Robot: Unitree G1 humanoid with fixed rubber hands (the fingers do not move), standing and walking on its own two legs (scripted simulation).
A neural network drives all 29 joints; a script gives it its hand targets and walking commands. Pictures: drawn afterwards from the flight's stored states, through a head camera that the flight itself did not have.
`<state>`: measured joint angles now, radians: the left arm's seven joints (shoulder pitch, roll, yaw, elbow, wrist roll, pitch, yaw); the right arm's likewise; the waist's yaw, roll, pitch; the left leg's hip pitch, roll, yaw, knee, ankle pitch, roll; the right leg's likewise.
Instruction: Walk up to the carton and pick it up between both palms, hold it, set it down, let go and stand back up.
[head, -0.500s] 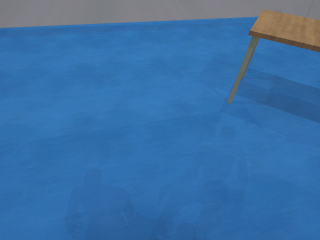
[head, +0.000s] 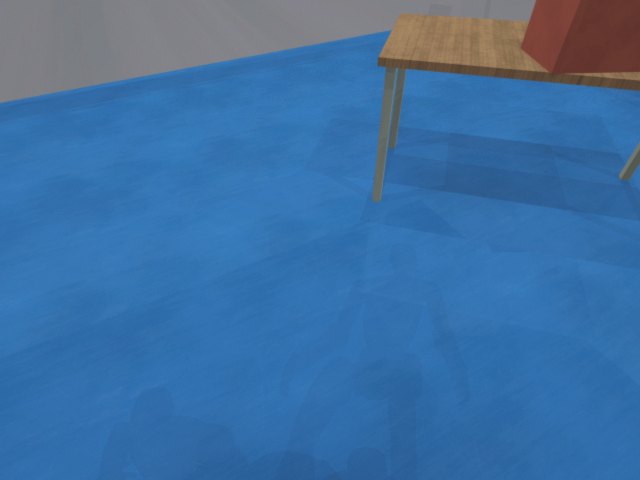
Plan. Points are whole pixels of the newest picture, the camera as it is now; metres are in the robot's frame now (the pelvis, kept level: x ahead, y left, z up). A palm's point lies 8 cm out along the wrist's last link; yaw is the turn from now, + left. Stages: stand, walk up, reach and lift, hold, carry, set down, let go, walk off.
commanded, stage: walk up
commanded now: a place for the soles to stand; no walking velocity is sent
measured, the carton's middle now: (592, 22) +1.55 -0.95 +0.08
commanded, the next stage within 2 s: none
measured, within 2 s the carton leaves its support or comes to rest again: neither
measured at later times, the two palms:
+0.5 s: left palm (212, 424) +0.27 +0.17 -0.15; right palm (579, 424) +0.25 -0.36 -0.10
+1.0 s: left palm (356, 242) +0.63 -0.07 -0.11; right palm (632, 376) +0.34 -0.51 -0.13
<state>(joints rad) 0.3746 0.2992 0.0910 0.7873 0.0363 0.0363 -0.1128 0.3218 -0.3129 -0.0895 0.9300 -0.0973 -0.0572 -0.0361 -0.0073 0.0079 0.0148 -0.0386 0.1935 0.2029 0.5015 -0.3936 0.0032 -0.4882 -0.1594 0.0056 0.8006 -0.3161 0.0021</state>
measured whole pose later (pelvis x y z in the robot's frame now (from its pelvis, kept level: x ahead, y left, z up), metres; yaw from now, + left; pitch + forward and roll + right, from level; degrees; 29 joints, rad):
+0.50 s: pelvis +0.22 -0.08 -0.02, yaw -12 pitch -3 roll +1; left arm 0.43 0.30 0.04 0.81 0.06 0.03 -0.06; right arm 0.34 -0.25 -0.04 0.68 -0.06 -0.06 -0.02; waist 0.03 -0.07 0.03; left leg -0.39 0.07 0.13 0.77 -0.32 0.03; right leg -0.33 0.04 0.04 1.15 -0.52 -0.02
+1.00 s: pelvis +0.43 -0.26 -0.01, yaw -23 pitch -3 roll +1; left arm 0.23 0.24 0.03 0.69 0.03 -0.02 -0.02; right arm 0.43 -0.30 -0.02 0.70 -0.03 -0.02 0.01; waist -0.02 0.02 0.12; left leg -0.37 0.13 0.03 1.28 -0.42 0.05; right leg -0.43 0.01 -0.03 0.74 -0.26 -0.05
